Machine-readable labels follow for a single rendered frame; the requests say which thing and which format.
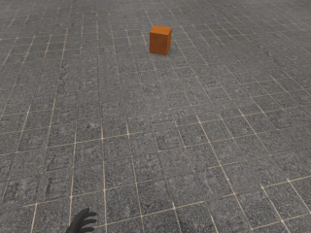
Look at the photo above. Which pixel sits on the left robot hand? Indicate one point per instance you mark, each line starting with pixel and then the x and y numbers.
pixel 78 222

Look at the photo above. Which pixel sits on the carton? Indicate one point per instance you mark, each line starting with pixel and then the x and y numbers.
pixel 160 39

